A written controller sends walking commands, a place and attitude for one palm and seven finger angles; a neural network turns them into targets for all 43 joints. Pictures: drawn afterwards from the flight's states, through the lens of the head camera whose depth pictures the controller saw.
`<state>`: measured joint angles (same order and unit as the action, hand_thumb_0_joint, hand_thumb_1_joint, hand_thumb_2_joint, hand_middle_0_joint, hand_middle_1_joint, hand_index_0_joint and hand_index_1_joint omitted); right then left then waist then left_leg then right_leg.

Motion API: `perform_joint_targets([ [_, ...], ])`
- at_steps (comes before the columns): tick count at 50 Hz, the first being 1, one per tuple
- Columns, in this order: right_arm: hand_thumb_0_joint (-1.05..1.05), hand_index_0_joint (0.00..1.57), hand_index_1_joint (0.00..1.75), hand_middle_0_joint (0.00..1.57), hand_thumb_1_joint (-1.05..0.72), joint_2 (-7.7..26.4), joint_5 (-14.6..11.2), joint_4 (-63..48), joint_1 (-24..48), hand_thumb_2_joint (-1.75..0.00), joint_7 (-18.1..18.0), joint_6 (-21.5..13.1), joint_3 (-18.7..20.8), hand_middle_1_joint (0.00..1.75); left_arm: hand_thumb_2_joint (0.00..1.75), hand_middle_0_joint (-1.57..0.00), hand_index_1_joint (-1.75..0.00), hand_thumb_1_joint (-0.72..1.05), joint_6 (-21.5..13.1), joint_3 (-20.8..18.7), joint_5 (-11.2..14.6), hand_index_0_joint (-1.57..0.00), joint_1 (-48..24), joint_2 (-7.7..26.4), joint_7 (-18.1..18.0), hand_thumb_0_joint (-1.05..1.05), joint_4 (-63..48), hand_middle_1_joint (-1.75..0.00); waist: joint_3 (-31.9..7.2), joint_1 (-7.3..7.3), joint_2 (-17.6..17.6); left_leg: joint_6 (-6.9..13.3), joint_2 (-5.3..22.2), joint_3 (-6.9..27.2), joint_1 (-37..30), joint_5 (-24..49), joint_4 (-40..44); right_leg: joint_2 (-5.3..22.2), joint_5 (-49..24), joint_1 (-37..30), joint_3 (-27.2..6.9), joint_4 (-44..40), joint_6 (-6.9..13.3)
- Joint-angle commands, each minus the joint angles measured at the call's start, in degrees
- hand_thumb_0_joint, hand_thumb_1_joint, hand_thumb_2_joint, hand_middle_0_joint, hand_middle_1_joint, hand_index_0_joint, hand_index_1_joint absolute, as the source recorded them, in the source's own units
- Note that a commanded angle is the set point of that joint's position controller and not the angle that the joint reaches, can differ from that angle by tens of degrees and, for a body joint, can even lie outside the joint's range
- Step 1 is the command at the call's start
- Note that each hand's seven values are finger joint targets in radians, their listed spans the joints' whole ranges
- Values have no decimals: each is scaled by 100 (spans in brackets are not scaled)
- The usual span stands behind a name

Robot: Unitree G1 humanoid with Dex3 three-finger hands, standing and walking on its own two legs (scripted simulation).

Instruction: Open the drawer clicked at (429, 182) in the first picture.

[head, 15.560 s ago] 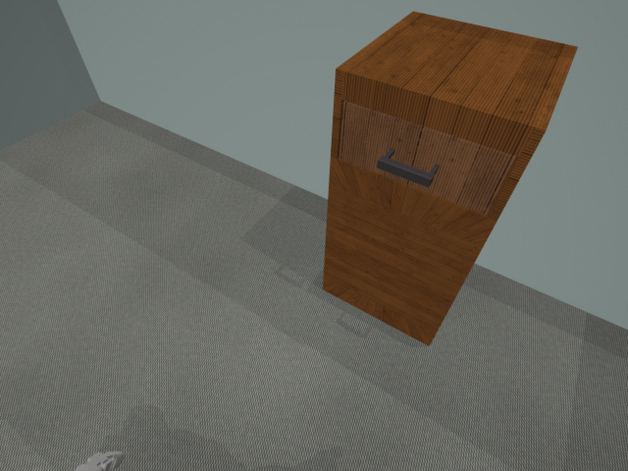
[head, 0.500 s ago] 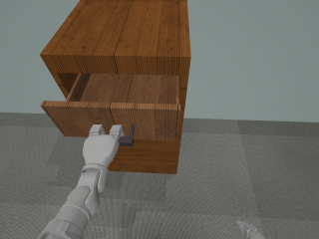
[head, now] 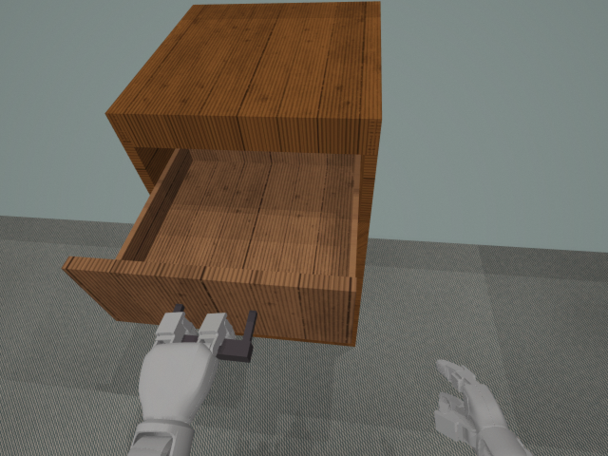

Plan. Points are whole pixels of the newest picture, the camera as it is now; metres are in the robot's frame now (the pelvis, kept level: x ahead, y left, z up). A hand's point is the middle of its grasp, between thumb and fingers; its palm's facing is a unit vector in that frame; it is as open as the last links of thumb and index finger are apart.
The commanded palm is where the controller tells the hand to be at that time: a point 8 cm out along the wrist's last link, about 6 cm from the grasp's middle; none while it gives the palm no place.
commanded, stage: pull the drawer open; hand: left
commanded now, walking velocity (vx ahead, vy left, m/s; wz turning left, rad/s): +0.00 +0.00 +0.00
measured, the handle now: (209, 331) +0.28 +0.16 +0.00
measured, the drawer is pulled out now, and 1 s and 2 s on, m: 0.25 0.30 0.30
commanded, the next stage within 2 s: open the thumb to release the handle in 0.46 s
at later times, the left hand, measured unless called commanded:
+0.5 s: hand (185, 426) +0.17 +0.17 -0.02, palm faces -0.01 -0.12 -0.99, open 6.0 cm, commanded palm +0.12 +0.19 +0.03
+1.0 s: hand (186, 424) +0.17 +0.17 -0.02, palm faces +0.02 -0.12 -0.99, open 11.1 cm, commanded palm +0.14 +0.18 +0.03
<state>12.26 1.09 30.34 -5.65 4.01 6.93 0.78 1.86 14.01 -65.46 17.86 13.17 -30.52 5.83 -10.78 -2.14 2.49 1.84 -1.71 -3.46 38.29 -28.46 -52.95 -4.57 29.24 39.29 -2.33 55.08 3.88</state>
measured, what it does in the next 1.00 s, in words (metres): stands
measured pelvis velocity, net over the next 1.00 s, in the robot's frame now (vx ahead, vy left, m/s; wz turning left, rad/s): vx -0.04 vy -0.02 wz -0.01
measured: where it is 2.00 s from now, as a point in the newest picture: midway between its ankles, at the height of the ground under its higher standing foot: outside the picture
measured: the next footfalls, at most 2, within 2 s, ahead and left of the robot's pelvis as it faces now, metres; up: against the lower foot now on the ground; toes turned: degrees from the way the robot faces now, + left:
none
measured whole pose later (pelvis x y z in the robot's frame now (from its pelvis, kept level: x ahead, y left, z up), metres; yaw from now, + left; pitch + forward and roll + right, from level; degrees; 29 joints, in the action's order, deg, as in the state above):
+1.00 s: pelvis -0.04 -0.02 -0.01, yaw +0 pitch +12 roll +3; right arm 13.0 1.6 30.2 -6.3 0.5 5.4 0.1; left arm -1.3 10.2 -63.5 22.3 16.2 -30.4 2.8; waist -9.7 -2.4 2.1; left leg -0.1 -2.4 -0.5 41.2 -26.5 -55.2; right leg -5.5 27.4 42.9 -2.2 58.3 5.2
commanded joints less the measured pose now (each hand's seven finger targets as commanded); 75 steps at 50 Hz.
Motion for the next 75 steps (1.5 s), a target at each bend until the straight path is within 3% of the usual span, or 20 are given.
perform_joint_targets([
  [1,0,20,30,20,-90,504,26,-927,478,-90,9,-281,154,30,90,-40,-135,90,-45,-476,42,-40,830,499,-248,0,-1142,-135,-990,-189,-555,-68,-111,396,-797,2612,190,138,-3482,-772,-507,-630,-31],
  [3,0,20,30,20,-90,487,36,-1011,499,-90,52,-299,116,30,90,-40,-135,90,-107,-610,40,-40,1273,636,-233,0,-1364,-135,-1140,-287,-474,-98,-109,382,-854,2754,107,125,-3538,-764,-619,-550,-17],
  [11,0,20,30,20,-90,446,129,-1217,465,-90,143,-446,9,30,90,-40,-135,90,-483,-844,139,-40,2653,803,-149,0,-2044,-135,-851,-353,-541,-116,-161,412,-406,2307,-127,199,-3619,-589,-803,-403,-34],
  [15,0,20,30,20,-90,488,251,-1194,392,-90,123,-491,16,30,90,-40,-135,90,-623,-1182,33,-40,2441,1081,-257,0,-2186,-135,-919,-317,-425,-155,-231,424,-232,1955,-372,199,-3242,-123,-1064,-287,15],
  [16,0,20,30,20,-90,470,237,-1193,403,-90,86,-493,27,30,90,-40,-135,90,-638,-1269,38,-40,2570,1085,-289,0,-2090,-135,-910,-342,-381,-129,-213,421,-62,1829,-355,191,-3171,-249,-902,-247,12],
  [18,0,20,30,20,-90,483,272,-1174,394,-90,55,-510,24,30,90,-40,-135,90,-645,-1595,59,-40,2528,1343,-370,0,-2123,-135,-1155,-393,-555,-160,-257,412,51,1780,-438,246,-3393,-318,-1169,-217,-13],
  [22,0,20,30,20,-90,482,227,-1116,398,-90,-50,-524,53,30,90,-40,-135,90,-644,-1831,283,-40,2658,1460,-418,0,-2097,-135,-1260,-392,-610,-131,-308,419,283,1748,-379,356,-4110,-778,-1139,-236,-79],
  [27,0,20,30,20,-90,501,208,-978,414,-90,-186,-457,97,30,90,-40,-135,90,-578,-1948,392,-40,2342,1492,-455,0,-1817,-135,-1145,-328,-801,-104,-331,374,571,1377,-293,424,-3983,-1026,-1186,-420,-147],
  [28,0,20,30,20,-90,571,285,-808,466,-90,-178,-411,132,30,90,-40,-135,90,-470,-1325,233,-40,996,1113,-458,0,-1778,-135,-1082,54,-774,-79,-324,416,508,1230,-421,478,-3666,-493,-1253,-423,-177],
  [29,0,20,30,20,-90,529,242,-857,341,-90,-220,-438,228,30,87,-40,-134,83,-466,-1440,218,-40,1029,1101,-506,0,-1784,-134,-1143,-49,-627,-50,-274,401,436,1224,-362,424,-3376,-620,-1007,-448,-164],
  [31,0,20,30,20,-90,522,205,-825,386,-90,-281,-451,228,30,81,-38,-133,69,-386,-1502,254,-38,1242,1160,-515,0,-1468,-133,-1195,-124,-796,-47,-295,366,420,1157,-295,396,-3136,-726,-999,-540,-169],
  [38,0,20,30,20,-90,546,89,-822,549,-90,-365,-392,161,30,60,-35,-127,20,-167,-1307,273,-35,812,1218,-397,0,-1265,-127,-993,-160,-833,-2,-295,301,243,945,-37,352,-2111,-680,-943,-874,-139],
  [39,0,20,30,20,-90,530,70,-847,550,-90,-380,-397,173,30,57,-35,-127,13,-157,-1126,271,-35,863,1042,-357,0,-1201,-127,-772,-137,-865,2,-291,319,283,869,16,346,-1983,-669,-929,-959,-127],
  [48,0,20,30,20,-90,517,55,-899,691,-90,-368,-397,102,30,30,-30,-120,-50,-178,-1101,224,-30,606,1099,-242,0,-1079,-120,-582,-190,-541,-2,-273,318,72,780,143,317,-1330,-479,-976,-1133,-74],
  [53,0,20,30,20,-90,529,82,-905,676,-90,-374,-376,125,30,30,-30,-120,-50,-147,-1149,183,-30,365,1128,-290,0,-1098,-120,-718,-162,-620,0,-239,329,1,841,108,286,-1388,-424,-939,-1066,-72],
  [55,0,20,30,20,-90,527,80,-910,660,-90,-362,-377,134,30,30,-30,-120,-50,-130,-1004,162,-30,340,1020,-307,0,-1149,-120,-753,-161,-423,-6,-232,340,-71,901,132,267,-1454,-383,-810,-988,-58],
  [59,0,20,30,20,-90,535,81,-862,626,-90,-340,-354,172,30,30,-30,-120,-50,-34,-678,97,-30,-1,734,-336,0,-988,-120,-704,-23,-522,4,-174,389,-173,992,116,216,-1521,-162,-615,-881,-50],
  [63,0,20,30,20,-90,542,84,-823,656,-90,-357,-332,153,30,30,-30,-120,-50,98,-654,57,-30,-333,814,-362,0,-988,-120,-929,-21,-642,11,-156,378,-239,1049,106,223,-1566,-198,-559,-841,-75],
  [72,0,20,30,20,-90,520,-14,-696,657,-90,-485,-267,119,30,30,-30,-120,-50,372,-377,120,-30,-1169,733,-190,0,-627,-120,-728,90,-641,55,-135,376,-373,813,320,234,-1060,-203,-428,-1148,-93],
  [75,0,20,30,20,-90,500,-12,-797,687,-90,-499,-270,122,30,30,-30,-120,-50,319,-473,187,-30,-1075,859,-118,0,-1021,-120,-1052,-73,-480,54,-159,357,-598,1034,413,234,-1315,-537,-511,-1169,-79],
])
